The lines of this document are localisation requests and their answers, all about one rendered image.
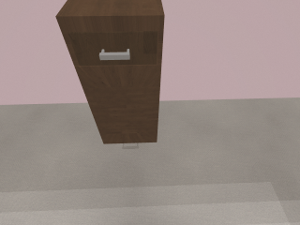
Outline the cabinet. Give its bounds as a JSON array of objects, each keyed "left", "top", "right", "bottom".
[{"left": 55, "top": 0, "right": 165, "bottom": 144}]

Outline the handle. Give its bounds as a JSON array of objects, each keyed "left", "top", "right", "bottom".
[{"left": 99, "top": 49, "right": 130, "bottom": 60}]

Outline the drawer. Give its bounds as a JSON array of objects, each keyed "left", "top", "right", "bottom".
[{"left": 68, "top": 31, "right": 158, "bottom": 66}]

